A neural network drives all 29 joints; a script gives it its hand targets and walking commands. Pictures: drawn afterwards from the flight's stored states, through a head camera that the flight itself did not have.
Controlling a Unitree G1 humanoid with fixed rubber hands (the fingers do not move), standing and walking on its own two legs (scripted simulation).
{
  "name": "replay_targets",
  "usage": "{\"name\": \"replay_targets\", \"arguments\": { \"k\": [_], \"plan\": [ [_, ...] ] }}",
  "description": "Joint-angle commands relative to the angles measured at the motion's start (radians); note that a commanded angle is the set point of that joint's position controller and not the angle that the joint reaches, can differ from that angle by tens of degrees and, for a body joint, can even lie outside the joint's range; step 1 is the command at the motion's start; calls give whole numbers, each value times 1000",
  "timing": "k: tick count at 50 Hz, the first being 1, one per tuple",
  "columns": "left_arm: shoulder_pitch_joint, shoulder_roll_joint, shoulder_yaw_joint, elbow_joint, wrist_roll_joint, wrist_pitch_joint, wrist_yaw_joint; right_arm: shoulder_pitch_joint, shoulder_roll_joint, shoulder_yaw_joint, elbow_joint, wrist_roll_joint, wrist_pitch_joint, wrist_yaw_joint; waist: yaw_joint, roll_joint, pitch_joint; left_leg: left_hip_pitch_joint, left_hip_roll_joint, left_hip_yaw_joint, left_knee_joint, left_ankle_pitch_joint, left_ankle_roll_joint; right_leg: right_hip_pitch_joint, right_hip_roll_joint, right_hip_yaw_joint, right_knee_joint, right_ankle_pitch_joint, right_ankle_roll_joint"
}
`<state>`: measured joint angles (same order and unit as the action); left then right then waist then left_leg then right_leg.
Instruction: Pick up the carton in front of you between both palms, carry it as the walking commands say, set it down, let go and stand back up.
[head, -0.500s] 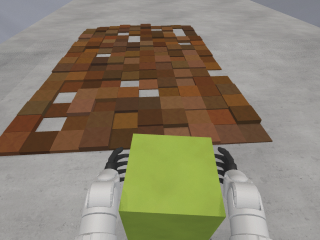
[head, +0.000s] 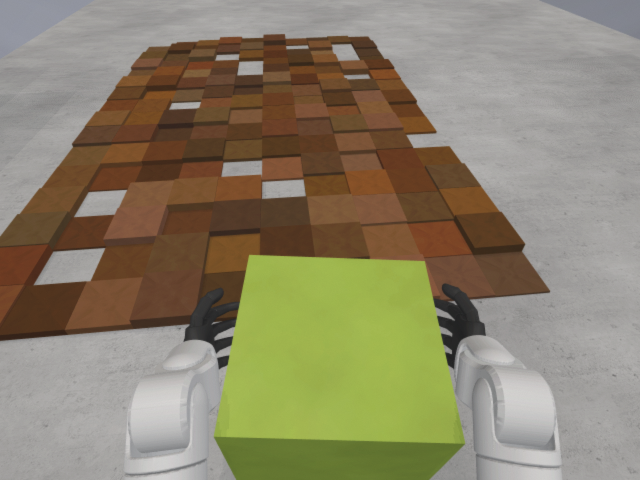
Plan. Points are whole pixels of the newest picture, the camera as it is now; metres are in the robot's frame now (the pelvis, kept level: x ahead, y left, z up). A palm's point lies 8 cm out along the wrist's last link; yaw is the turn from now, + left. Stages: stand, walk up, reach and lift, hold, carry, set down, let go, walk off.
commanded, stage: carry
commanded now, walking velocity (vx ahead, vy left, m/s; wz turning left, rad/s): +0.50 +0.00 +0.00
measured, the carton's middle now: (331, 384) +0.26 +0.01 +0.02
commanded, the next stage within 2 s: none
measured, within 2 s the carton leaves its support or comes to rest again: neither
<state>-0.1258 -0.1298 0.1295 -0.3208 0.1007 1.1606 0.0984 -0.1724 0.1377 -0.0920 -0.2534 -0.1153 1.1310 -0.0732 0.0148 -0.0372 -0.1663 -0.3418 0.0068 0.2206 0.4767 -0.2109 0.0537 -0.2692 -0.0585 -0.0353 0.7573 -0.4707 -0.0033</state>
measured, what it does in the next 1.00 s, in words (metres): walks ahead: right foot, then left foot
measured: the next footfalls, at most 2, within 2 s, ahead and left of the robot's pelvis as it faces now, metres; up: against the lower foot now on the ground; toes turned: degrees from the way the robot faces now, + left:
right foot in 0.30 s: +0.34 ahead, -0.13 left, +0.00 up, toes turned -12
left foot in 0.76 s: +0.66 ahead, +0.07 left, +0.00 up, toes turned +12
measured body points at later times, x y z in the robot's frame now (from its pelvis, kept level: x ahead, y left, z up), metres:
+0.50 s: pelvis +0.30 -0.05 +0.01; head +0.32 -0.06 +0.46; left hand +0.56 +0.12 +0.07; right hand +0.59 -0.19 +0.07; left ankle +0.24 +0.08 -0.65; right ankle +0.30 -0.12 -0.73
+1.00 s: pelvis +0.61 +0.00 +0.00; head +0.69 +0.01 +0.45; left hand +1.01 +0.14 +0.13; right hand +0.99 -0.16 +0.14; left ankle +0.62 +0.07 -0.73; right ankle +0.61 -0.14 -0.65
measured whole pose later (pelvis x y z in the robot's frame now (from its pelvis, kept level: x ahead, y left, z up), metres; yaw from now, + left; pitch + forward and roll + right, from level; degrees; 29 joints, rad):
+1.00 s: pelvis +0.61 +0.00 +0.00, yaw +0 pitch +5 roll -1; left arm -0.72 0.00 0.21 -0.17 0.04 1.30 0.14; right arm -0.72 0.01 -0.23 -0.17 -0.01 1.28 -0.15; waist -0.06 -0.01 0.07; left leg -0.35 0.02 0.22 0.50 -0.25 0.09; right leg -0.66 -0.07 -0.03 1.16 -0.34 -0.04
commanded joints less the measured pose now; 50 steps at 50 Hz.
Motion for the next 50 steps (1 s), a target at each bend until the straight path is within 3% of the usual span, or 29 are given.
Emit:
{"name": "replay_targets", "arguments": {
  "k": [1, 2, 3, 6, 9, 12, 14, 15, 16, 17, 18, 19, 20, 21, 23, 28, 32, 35, 37, 38, 39, 40, 41, 42, 43, 44, 46, 50],
  "plan": [
    [-574, -863, -756, -104, -434, 46, -284, -417, 886, 669, -113, 364, 55, 212, -43, 154, -137, 554, 451, -650, -245, -23, 208, -592, -45, 4, 338, -53, -24],
    [-582, -871, -755, -101, -447, 50, -284, -455, 887, 676, -139, 379, 64, 210, -41, 82, -139, 510, 423, -570, -267, -41, 172, -568, -68, 10, 314, -1, -24],
    [-584, -876, -751, -101, -452, 53, -281, -484, 885, 685, -157, 395, 72, 210, -40, 69, -130, 465, 393, -489, -297, -70, 137, -531, -78, 1, 240, 43, -18],
    [-544, -870, -730, -79, -427, 61, -261, -492, 870, 699, -158, 428, 91, 218, -34, 133, -106, 399, 299, -287, -323, 37, 89, -418, -48, -72, 27, 177, 11],
    [-492, -859, -709, -54, -388, 70, -242, -458, 850, 695, -127, 438, 105, 231, -34, 174, -88, 365, 253, -169, -291, 171, 64, -314, -5, -145, -136, 274, 11],
    [-494, -857, -702, -56, -376, 76, -237, -453, 841, 688, -114, 434, 111, 239, -35, 203, -59, 318, 239, -107, -238, 228, 34, -181, 17, -191, -234, 379, -2],
    [-492, -862, -698, -49, -373, 76, -239, -460, 838, 689, -117, 429, 113, 241, -17, 164, -97, 239, 199, -21, -52, 343, -2, 48, 68, -255, -287, 357, -18],
    [-487, -861, -694, -41, -371, 75, -241, -455, 831, 687, -118, 426, 114, 241, -6, 125, -155, 150, 165, 16, 122, 354, -27, 237, 59, -236, -282, 294, -27],
    [-469, -851, -688, -32, -362, 74, -242, -469, 820, 687, -124, 425, 117, 243, 20, -18, -216, -9, 118, 17, 378, 157, -69, 392, -137, 59, -386, 94, -68],
    [-479, -849, -685, -6, -353, 66, -245, -495, 837, 697, -143, 429, 122, 243, 17, -264, -258, -301, -12, -42, 656, -229, -104, 566, -390, 526, -524, -2, -209],
    [-473, -880, -690, -20, -367, 62, -246, -492, 848, 699, -132, 427, 118, 245, 13, -208, -239, -387, 41, -172, 791, -268, -66, 528, -405, 560, -551, 114, -237],
    [-492, -913, -700, -44, -377, 53, -249, -500, 875, 698, -136, 431, 109, 248, 11, -154, -233, -404, 83, -199, 830, -235, -39, 489, -368, 459, -523, 254, -225],
    [-511, -947, -714, -67, -387, 44, -252, -501, 901, 702, -139, 429, 96, 250, 8, -46, -235, -399, 120, -212, 808, -179, -28, 449, -351, 368, -507, 340, -197],
    [-531, -975, -732, -90, -395, 33, -255, -489, 919, 706, -148, 424, 83, 249, 3, 2, -223, -372, 143, -219, 744, -118, -27, 393, -328, 289, -517, 391, -162],
    [-553, -990, -751, -119, -414, 18, -260, -477, 956, 719, -153, 417, 62, 243, 1, -32, -224, -307, 138, -187, 623, -62, -33, 338, -286, 157, -545, 407, -127],
    [-537, -916, -775, -141, -443, 12, -279, -424, 916, 723, -153, 370, 34, 212, 3, -84, -158, -327, 95, -99, 325, 27, -54, 373, -217, -8, -558, 519, -134],
    [-601, -805, -763, -109, -436, 21, -267, -516, 815, 722, -149, 379, 51, 198, 18, -106, -88, -276, 53, -31, 133, 121, -36, 357, -185, -85, -530, 599, -125],
    [-689, -725, -736, -40, -415, 34, -246, -623, 734, 697, -93, 392, 71, 196, 19, -127, -50, -213, 42, -10, 73, 160, -3, 357, -184, -104, -481, 641, -110],
    [-771, -703, -718, 5, -416, 45, -232, -688, 707, 666, -33, 403, 81, 193, -17, -106, -94, -25, -8, 46, 21, 124, 16, 312, -156, -171, -306, 759, -83],
    [-820, -697, -708, 14, -422, 52, -225, -725, 691, 645, -7, 414, 86, 191, -48, -48, -160, 176, -44, 69, 21, 63, 17, 226, -110, -206, -125, 744, -59],
    [-869, -686, -694, 26, -429, 61, -220, -764, 682, 626, 9, 426, 93, 189, -89, 59, -232, 383, 104, -143, -8, -76, 33, 48, -82, -190, 113, 503, -30],
    [-937, -717, -691, 25, -450, 73, -212, -817, 655, 605, 27, 424, 94, 187, -91, 329, -296, 575, 383, -671, -148, -257, 173, -265, 60, -147, 417, 142, 10],
    [-1001, -717, -680, 25, -461, 76, -204, -870, 691, 612, 32, 460, 99, 186, -82, 342, -278, 605, 401, -792, -215, -148, 213, -435, 83, -17, 583, -37, -14],
    [-1060, -751, -673, 20, -474, 77, -197, -946, 723, 617, -7, 494, 101, 185, -85, 286, -282, 583, 385, -680, -168, 3, 207, -474, 30, 32, 653, -8, -44],
    [-1121, -772, -665, 8, -484, 76, -189, -1026, 757, 623, -38, 522, 105, 185, -89, 174, -289, 545, 353, -579, -120, 132, 184, -484, -1, 47, 651, 37, -61],
    [-1175, -789, -652, 9, -490, 78, -181, -1111, 783, 626, -64, 548, 109, 185, -81, 102, -287, 494, 333, -490, -107, 212, 156, -476, -28, 58, 591, 90, -64],
    [-1249, -787, -629, 5, -490, 86, -160, -1218, 799, 622, -80, 581, 122, 179, -63, 123, -326, 455, 304, -385, -112, 252, 133, -424, -38, 47, 507, 133, -54],
    [-1337, -726, -566, 89, -452, 122, -125, -1300, 751, 554, 9, 581, 162, 166, -71, 146, -323, 492, 274, -292, -89, 349, 164, -502, -23, -3, 338, 163, -35]
  ]
}}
